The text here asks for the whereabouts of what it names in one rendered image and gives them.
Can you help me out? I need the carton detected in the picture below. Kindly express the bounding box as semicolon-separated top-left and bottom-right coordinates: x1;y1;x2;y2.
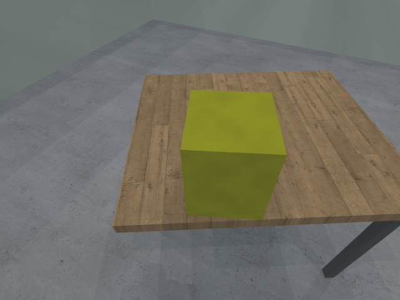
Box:
180;90;287;220

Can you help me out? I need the table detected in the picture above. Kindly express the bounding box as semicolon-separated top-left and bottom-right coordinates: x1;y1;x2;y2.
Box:
112;70;400;278

